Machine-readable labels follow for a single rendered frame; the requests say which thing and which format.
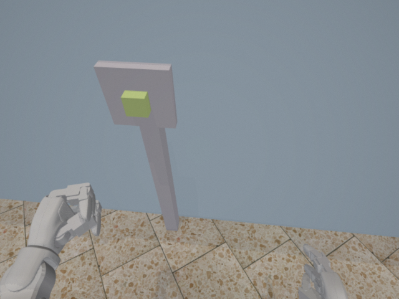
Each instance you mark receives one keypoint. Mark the left robot hand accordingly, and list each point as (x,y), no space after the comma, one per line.
(55,223)

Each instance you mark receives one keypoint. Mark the robot left forearm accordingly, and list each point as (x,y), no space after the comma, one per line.
(32,275)

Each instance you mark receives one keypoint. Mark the right robot hand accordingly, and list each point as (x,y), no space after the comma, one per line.
(327,283)

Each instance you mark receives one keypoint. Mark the button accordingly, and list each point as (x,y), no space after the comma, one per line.
(136,103)

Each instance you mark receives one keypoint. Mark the panel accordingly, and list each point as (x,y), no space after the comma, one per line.
(156,79)

